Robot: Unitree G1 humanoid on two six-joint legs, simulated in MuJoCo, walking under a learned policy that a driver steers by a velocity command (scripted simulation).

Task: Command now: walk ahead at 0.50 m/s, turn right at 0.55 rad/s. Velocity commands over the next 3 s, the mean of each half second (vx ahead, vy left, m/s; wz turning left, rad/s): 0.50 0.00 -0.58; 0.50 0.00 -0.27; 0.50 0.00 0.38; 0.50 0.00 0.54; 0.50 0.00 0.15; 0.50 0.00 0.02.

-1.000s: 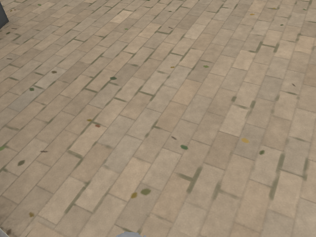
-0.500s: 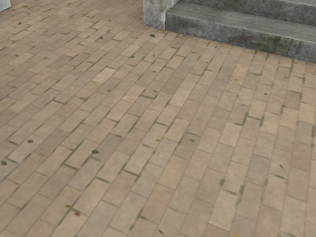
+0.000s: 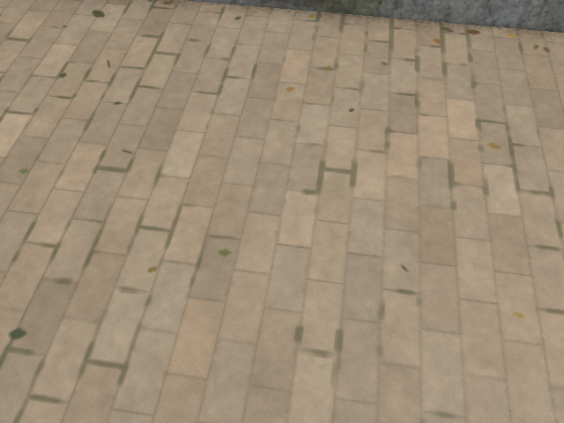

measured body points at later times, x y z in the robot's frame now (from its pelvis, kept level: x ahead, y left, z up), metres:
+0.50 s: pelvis +0.30 +0.03 +0.01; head +0.32 +0.03 +0.46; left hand +0.48 +0.25 -0.11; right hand +0.36 -0.27 -0.08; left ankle +0.37 +0.12 -0.73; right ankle +0.17 -0.08 -0.61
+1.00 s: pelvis +0.50 -0.12 +0.01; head +0.52 -0.14 +0.46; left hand +0.73 +0.06 -0.09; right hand +0.47 -0.41 -0.12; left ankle +0.50 +0.04 -0.63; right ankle +0.49 -0.22 -0.73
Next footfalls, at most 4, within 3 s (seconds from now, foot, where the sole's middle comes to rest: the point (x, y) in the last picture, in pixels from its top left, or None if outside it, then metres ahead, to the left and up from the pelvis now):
0.36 left None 0.41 0.11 -0.76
0.86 right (398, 390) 0.53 -0.24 -0.76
1.40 left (327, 257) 0.90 -0.10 -0.76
1.90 right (391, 186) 1.15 -0.30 -0.76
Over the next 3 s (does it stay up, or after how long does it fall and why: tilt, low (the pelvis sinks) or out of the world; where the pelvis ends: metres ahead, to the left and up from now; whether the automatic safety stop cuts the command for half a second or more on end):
stays up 1.55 -0.12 0.00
